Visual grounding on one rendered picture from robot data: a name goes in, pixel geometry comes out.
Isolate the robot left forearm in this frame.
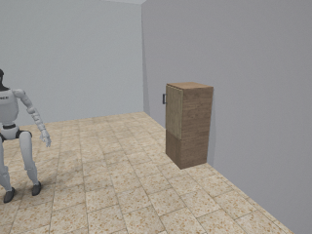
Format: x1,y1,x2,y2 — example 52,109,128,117
31,106,46,132

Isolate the left robot shin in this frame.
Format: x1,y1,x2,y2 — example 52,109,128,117
26,161,39,185

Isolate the left robot hand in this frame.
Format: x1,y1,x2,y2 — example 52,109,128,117
39,130,52,147

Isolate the cupboard door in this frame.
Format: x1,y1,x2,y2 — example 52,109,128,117
165,85,183,139

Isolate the humanoid robot head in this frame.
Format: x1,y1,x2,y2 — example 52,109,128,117
0,69,10,92

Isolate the left robot upper arm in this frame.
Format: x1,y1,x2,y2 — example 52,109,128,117
12,89,35,114

